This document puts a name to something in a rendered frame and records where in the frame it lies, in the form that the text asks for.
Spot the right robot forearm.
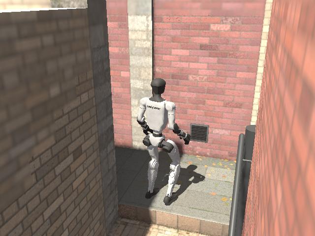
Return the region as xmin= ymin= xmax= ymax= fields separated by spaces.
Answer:
xmin=173 ymin=123 xmax=187 ymax=139

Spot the humanoid robot torso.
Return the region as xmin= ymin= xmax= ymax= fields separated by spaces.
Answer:
xmin=146 ymin=96 xmax=168 ymax=148

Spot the robot left upper arm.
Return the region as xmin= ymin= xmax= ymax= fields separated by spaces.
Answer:
xmin=137 ymin=97 xmax=150 ymax=122

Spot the left robot hand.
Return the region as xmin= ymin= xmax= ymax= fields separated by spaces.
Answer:
xmin=143 ymin=126 xmax=153 ymax=135

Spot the right robot hand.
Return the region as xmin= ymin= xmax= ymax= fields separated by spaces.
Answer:
xmin=180 ymin=134 xmax=191 ymax=145

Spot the left robot forearm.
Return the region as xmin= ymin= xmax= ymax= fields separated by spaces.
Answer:
xmin=137 ymin=120 xmax=148 ymax=130

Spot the robot right upper arm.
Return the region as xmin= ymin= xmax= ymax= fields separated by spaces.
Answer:
xmin=165 ymin=101 xmax=176 ymax=130

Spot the right robot foot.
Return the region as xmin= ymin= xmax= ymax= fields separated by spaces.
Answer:
xmin=163 ymin=192 xmax=177 ymax=203

